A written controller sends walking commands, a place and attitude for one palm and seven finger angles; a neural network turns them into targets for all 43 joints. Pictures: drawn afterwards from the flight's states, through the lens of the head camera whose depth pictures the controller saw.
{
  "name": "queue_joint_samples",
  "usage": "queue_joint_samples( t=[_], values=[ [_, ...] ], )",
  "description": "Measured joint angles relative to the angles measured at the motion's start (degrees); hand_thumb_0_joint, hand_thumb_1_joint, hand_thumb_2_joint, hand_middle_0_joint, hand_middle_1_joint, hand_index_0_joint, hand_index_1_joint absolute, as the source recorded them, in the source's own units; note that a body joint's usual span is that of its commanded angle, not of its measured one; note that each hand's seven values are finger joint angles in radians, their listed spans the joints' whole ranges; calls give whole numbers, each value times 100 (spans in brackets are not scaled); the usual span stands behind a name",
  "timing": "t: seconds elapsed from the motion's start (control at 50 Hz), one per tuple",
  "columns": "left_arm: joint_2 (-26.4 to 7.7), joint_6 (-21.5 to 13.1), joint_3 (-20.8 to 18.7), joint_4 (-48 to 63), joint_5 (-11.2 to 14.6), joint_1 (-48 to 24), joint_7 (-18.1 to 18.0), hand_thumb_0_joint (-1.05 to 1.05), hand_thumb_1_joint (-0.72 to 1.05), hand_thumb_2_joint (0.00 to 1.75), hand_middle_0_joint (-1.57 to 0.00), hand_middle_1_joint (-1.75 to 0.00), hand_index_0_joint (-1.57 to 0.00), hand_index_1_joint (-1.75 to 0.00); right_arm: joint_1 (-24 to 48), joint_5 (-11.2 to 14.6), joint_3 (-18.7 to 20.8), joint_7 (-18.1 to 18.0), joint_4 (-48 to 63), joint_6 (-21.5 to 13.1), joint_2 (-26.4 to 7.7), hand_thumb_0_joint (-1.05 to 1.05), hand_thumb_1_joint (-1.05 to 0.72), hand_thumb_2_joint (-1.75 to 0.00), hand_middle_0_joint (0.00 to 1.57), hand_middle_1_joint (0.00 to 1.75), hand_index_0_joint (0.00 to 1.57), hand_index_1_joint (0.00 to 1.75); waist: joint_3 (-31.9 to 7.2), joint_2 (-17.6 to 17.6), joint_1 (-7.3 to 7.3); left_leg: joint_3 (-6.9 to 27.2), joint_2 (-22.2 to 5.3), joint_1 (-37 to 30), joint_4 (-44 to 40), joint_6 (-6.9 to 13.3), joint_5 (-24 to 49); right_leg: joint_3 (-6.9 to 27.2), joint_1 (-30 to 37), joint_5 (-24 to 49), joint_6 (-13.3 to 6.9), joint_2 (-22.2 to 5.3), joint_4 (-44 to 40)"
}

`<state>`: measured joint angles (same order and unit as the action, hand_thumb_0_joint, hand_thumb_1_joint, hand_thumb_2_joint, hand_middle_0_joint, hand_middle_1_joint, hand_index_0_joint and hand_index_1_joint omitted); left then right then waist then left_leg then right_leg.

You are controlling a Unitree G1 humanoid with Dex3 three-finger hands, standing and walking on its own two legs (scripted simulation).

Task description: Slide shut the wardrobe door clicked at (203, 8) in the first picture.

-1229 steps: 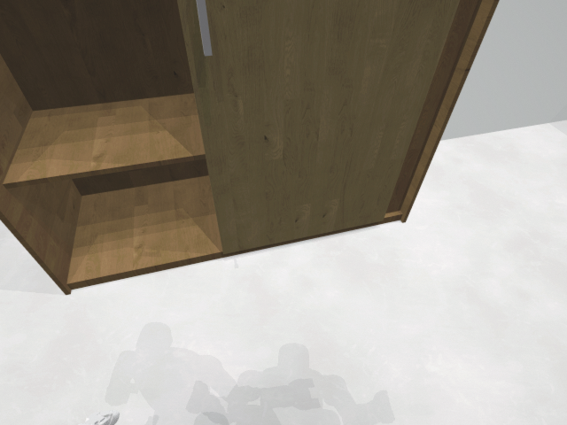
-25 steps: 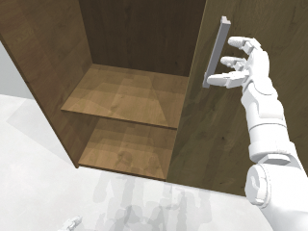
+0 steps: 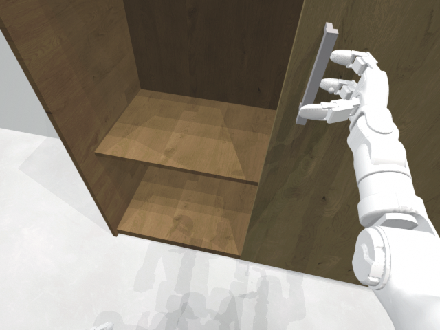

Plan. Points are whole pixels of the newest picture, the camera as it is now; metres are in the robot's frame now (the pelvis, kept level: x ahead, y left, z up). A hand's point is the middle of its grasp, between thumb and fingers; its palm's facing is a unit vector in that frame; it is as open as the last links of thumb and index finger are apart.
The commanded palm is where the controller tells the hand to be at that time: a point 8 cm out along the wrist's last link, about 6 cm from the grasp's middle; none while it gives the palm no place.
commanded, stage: slide the fingers in behind the handle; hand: right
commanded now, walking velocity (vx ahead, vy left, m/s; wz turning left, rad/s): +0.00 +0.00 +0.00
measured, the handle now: (313, 77) +0.53 -0.11 +0.22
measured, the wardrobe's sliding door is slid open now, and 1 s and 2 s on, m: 0.62 0.62 0.62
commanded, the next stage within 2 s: grip the handle and tug to test in 1.54 s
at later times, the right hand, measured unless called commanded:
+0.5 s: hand (319, 89) +0.47 -0.11 +0.23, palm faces +0.10 +0.99 +0.02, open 14.0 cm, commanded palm +0.44 -0.16 +0.22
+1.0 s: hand (309, 87) +0.47 -0.09 +0.23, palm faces +0.10 +0.99 +0.02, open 14.0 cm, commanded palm +0.45 -0.14 +0.22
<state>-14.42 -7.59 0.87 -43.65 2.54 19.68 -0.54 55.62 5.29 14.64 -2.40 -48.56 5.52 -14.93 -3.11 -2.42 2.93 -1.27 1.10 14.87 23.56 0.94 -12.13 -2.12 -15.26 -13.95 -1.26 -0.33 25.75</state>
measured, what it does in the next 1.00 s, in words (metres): stands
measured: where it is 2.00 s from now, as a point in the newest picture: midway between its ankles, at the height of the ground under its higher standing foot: outside the picture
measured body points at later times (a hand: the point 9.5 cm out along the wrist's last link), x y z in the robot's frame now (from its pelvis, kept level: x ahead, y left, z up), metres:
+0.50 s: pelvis +0.00 +0.00 +0.00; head +0.01 +0.01 +0.45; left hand +0.10 +0.25 -0.12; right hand +0.46 -0.16 +0.23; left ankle +0.00 +0.11 -0.74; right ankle -0.01 -0.10 -0.74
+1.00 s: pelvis +0.00 +0.00 +0.00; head +0.01 +0.02 +0.45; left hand +0.10 +0.25 -0.12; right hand +0.46 -0.14 +0.23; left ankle +0.00 +0.11 -0.74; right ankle -0.01 -0.10 -0.74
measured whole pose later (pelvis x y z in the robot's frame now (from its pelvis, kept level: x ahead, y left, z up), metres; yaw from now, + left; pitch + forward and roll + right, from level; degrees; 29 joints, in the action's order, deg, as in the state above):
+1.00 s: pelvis +0.00 +0.00 +0.00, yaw +0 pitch +3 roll +0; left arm -13.6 -6.4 1.0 -43.7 1.9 16.4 -0.7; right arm 55.3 5.6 11.7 -7.7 -43.3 9.1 -9.4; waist -2.8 -2.2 2.3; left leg -1.4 1.2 13.9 23.1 1.3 -12.2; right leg -2.0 -14.0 -13.6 -0.9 -0.4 24.7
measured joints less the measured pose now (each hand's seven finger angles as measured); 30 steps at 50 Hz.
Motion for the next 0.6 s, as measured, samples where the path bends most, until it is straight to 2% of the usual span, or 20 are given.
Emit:
queue_joint_samples(
  t=[0.06,0.22,0.36,0.6],
  values=[
    [-5,-36,-7,-41,16,7,14,1,90,90,-20,-30,-20,-30,-62,89,-23,-5,61,6,77,-2,50,-30,32,121,31,121,-12,-9,-13,4,0,-19,-5,-3,2,-4,20,0,-3,1,-4],
    [20,-63,13,-1,2,-122,-8,1,90,90,-20,-30,-20,-30,-139,4,-68,-152,292,97,181,-2,50,-30,31,120,30,120,15,10,-13,15,8,-49,-4,2,7,-14,59,6,2,-8,-12],
    [27,-77,19,-12,-2,-237,5,1,90,90,-20,-30,-20,-30,-42,80,-141,-217,276,201,275,-2,50,-30,30,120,30,120,-2,3,-59,0,-2,-36,-7,5,6,2,48,23,6,3,-36],
    [48,10,18,16,-22,-287,11,1,90,90,-20,-30,-20,-30,-112,63,-233,-319,446,254,429,-2,50,-30,30,120,30,120,-4,-2,-95,-11,4,-86,-6,19,-28,15,106,5,22,-2,-57]
  ],
)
